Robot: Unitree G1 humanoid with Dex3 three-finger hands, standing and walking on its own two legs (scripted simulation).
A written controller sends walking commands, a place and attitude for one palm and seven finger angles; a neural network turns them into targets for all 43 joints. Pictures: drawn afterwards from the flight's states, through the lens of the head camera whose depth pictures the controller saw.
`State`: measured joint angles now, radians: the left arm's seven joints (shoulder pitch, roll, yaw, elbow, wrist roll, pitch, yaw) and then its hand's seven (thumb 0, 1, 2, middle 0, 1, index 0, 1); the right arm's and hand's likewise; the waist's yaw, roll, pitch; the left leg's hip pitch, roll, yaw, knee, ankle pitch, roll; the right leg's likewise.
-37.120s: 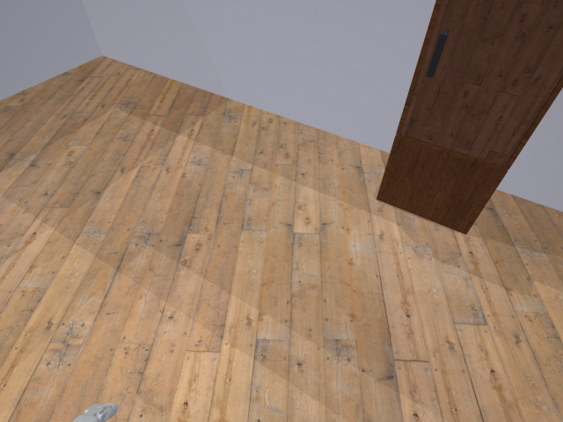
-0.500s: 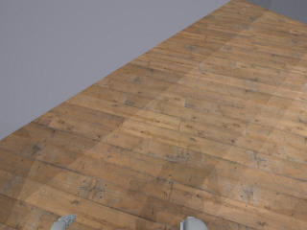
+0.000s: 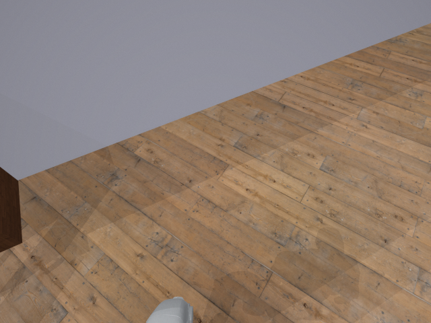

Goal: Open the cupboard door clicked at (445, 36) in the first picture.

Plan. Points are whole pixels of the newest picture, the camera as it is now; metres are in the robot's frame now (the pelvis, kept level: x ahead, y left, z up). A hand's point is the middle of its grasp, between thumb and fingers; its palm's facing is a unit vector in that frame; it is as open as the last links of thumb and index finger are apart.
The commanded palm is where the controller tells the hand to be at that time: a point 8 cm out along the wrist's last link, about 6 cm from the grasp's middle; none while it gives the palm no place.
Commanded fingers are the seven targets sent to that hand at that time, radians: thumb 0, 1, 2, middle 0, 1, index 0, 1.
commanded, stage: turn to face it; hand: left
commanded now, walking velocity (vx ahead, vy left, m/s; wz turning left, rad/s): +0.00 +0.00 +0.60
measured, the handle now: out of the picture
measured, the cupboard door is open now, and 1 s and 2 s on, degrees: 40 40 40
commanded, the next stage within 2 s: take the last steps up to it in 1.86 s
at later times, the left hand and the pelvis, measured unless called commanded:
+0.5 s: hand out of the picture +0.09 +0.26 -0.16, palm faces +0.27 -0.93 -0.24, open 7.4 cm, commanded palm none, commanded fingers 0.00 0.90 0.90 -0.20 -0.30 -0.20 -0.30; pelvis +0.03 +0.03 +0.00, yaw +15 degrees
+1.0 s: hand out of the picture +0.00 +0.16 -0.15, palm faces +0.57 -0.77 -0.29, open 7.3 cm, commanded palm none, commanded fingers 0.00 0.90 0.90 -0.20 -0.30 -0.20 -0.30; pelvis +0.06 -0.03 +0.00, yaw +35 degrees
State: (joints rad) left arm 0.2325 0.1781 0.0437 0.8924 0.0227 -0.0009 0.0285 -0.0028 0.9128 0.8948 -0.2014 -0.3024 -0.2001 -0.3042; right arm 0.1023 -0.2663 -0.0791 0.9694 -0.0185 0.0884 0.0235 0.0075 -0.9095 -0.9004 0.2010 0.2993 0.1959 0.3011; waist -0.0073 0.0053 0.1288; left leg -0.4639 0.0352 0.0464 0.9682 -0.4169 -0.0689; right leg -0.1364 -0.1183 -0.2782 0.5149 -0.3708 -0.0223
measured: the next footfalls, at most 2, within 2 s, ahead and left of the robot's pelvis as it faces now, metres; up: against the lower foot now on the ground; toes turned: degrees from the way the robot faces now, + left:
left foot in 0.14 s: +0.05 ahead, +0.13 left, +0.00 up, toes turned +10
right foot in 0.66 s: +0.09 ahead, -0.10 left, +0.00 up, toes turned +19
